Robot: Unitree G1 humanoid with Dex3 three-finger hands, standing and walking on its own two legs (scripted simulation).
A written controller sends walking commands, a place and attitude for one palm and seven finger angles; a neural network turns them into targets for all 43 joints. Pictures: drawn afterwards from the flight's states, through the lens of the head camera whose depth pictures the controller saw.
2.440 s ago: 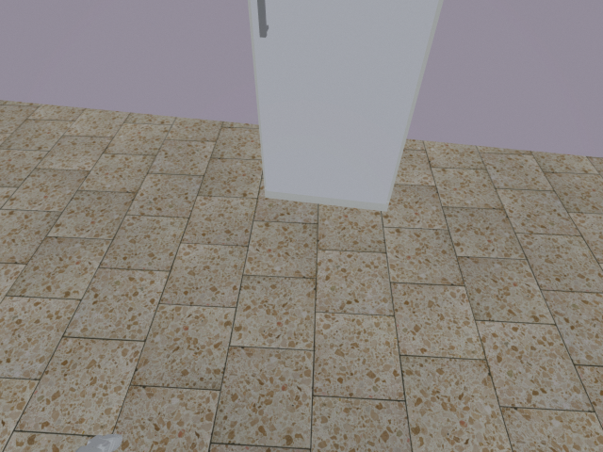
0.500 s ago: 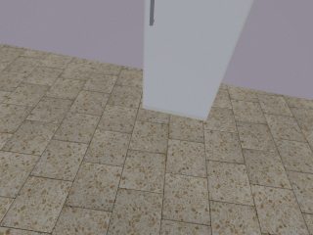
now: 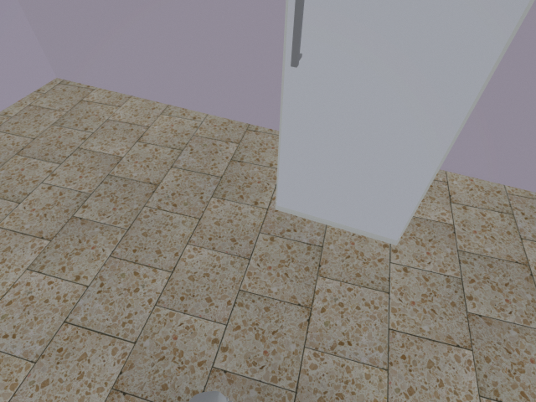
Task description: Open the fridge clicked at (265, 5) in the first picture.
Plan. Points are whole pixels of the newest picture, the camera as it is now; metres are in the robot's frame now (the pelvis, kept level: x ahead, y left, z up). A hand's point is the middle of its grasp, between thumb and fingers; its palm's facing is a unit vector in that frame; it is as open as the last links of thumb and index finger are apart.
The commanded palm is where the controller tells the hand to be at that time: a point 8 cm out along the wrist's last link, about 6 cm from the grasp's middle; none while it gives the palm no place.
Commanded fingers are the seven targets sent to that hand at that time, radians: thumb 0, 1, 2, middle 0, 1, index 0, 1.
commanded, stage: walk to a spot facing it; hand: left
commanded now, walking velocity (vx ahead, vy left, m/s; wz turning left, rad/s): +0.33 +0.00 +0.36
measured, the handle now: out of the picture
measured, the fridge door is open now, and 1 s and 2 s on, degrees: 0 0 0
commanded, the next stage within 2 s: turn to face it in 0.14 s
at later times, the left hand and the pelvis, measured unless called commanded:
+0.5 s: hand (158, 375) +0.20 +0.20 -0.16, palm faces +0.06 -0.98 -0.18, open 7.4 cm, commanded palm none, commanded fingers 0.00 0.90 0.90 -0.20 -0.30 -0.20 -0.30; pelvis +0.19 +0.03 +0.01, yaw +0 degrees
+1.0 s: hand (176, 296) +0.35 +0.20 -0.16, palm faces -0.13 -0.97 -0.21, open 7.4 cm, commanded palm none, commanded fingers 0.00 0.90 0.90 -0.20 -0.30 -0.20 -0.30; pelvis +0.24 +0.02 +0.00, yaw -12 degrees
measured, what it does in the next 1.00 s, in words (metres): walks ahead: left foot, then right foot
